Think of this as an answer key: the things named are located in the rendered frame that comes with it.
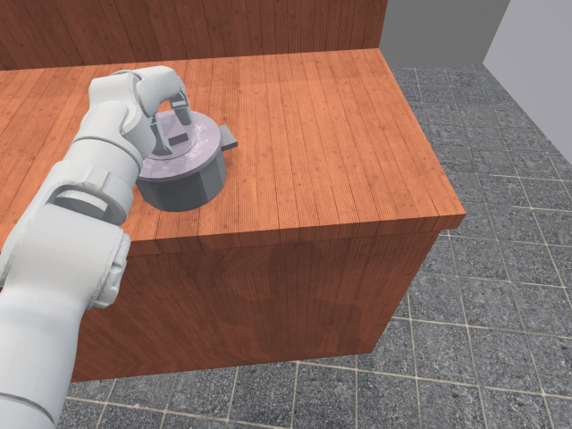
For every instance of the lid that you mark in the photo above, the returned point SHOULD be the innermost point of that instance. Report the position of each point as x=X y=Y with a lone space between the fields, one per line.
x=187 y=157

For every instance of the table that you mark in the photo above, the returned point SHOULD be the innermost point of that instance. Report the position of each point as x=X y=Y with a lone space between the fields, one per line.
x=331 y=201

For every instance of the robot left forearm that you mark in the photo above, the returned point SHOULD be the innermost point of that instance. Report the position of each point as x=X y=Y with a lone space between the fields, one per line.
x=98 y=173

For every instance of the pot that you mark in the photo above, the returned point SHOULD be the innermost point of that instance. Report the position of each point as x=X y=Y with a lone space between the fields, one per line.
x=192 y=191

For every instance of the left robot upper arm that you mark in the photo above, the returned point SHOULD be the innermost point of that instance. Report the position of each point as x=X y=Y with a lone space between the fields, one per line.
x=67 y=262

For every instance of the left robot hand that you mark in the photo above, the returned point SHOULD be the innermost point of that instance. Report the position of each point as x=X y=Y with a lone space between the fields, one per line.
x=169 y=86

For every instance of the knob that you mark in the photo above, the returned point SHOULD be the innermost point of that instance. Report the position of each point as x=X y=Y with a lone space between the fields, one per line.
x=173 y=130

